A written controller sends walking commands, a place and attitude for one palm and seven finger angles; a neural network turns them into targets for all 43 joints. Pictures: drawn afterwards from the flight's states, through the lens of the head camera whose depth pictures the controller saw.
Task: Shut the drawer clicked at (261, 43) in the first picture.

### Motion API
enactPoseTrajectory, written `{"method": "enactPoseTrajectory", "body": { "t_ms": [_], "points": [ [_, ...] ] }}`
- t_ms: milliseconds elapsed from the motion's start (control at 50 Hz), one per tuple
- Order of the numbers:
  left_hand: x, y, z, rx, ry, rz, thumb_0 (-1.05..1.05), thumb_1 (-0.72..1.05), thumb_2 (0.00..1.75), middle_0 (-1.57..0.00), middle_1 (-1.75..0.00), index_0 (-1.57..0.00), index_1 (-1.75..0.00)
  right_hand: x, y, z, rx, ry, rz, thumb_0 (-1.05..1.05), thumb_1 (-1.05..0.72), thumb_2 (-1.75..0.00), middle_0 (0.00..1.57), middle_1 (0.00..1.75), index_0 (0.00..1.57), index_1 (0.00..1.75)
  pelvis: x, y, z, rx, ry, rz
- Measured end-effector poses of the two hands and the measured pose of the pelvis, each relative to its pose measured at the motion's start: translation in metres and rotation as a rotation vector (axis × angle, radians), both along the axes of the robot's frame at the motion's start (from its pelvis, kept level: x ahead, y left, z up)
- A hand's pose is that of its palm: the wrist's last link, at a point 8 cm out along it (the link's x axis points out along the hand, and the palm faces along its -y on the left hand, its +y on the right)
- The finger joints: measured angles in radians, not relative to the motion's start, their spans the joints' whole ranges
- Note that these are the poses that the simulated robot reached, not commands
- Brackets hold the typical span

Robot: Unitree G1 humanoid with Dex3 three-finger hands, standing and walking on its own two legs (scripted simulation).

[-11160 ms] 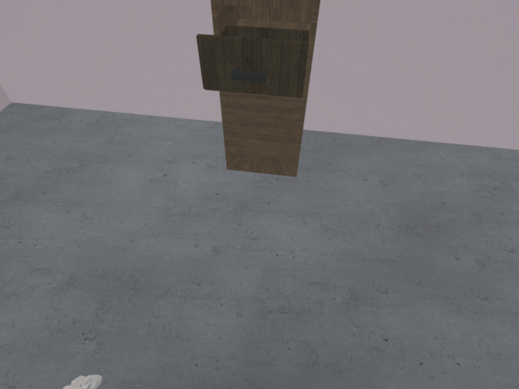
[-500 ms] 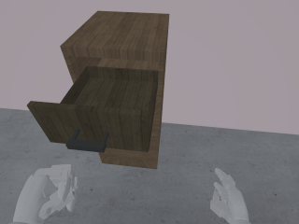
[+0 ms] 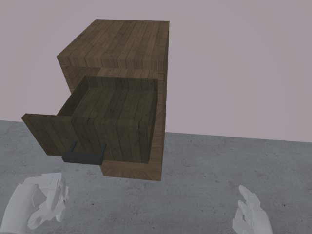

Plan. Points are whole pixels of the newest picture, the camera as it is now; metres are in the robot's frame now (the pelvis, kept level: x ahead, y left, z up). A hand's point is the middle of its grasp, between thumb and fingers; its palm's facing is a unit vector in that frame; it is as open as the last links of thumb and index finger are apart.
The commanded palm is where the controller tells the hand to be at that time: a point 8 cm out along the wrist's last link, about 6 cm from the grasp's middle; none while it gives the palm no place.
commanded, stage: bring the fist close to the handle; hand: left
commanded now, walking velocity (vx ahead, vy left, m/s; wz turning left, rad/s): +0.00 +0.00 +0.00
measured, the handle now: (86, 151) +0.33 +0.25 +0.02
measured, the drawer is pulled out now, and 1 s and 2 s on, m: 0.29 0.29 0.28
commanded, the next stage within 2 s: push the drawer shut in 1.48 s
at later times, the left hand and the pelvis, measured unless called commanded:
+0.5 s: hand (77, 195) +0.18 +0.19 +0.08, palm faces +0.01 -1.00 -0.07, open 3.2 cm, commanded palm +0.15 +0.25 +0.08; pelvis +0.00 +0.00 -0.01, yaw +0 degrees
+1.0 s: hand (88, 189) +0.22 +0.19 +0.03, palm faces -0.01 -1.00 -0.05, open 3.3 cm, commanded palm +0.20 +0.25 +0.03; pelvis -0.01 +0.01 -0.03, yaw +0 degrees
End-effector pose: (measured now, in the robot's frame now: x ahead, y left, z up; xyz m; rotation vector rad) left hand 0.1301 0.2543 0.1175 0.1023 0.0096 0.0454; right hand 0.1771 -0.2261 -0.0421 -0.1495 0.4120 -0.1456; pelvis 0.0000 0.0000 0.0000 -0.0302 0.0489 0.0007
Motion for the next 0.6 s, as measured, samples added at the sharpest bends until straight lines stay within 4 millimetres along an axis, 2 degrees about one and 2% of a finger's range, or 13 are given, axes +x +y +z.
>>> {"method": "enactPoseTrajectory", "body": {
  "t_ms": [160, 280, 600],
  "points": [
    [0.003, 0.0, -0.002, -0.011, 0.007, -0.004, 0.01, 0.9, 0.9, -1.4, -1.59, -1.4, -1.6, 0.01, 0.003, 0.001, 0.012, -0.02, 0.015, 0.02, -0.9, -0.9, 0.2, 0.3, 0.2, 0.3, 0.003, -0.003, 0.001, 0.001, 0.003, 0.003],
    [0.012, -0.005, -0.017, -0.034, 0.032, -0.009, 0.01, 0.9, 0.9, -1.4, -1.59, -1.4, -1.6, 0.012, 0.003, -0.003, 0.001, -0.001, 0.028, 0.02, -0.9, -0.9, 0.2, 0.3, 0.2, 0.3, 0.003, -0.003, -0.001, 0.005, 0.015, 0.005],
    [0.035, -0.007, -0.045, -0.041, 0.042, -0.031, 0.01, 0.9, 0.9, -1.39, -1.59, -1.4, -1.6, -0.006, -0.006, -0.027, -0.024, 0.133, -0.015, 0.01, -0.9, -0.9, 0.2, 0.3, 0.2, 0.3, 0.003, 0.001, -0.012, 0.005, 0.07, 0.0]
  ]
}}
